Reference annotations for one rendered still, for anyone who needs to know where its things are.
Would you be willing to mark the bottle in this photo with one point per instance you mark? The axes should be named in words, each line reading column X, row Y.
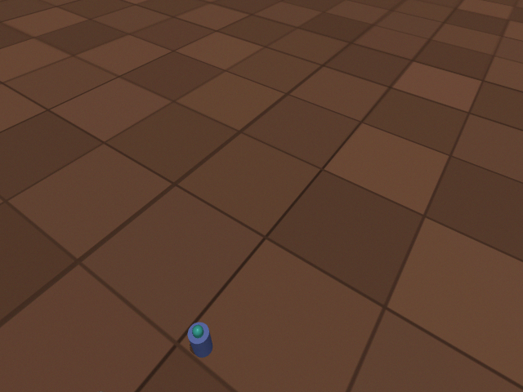
column 200, row 339

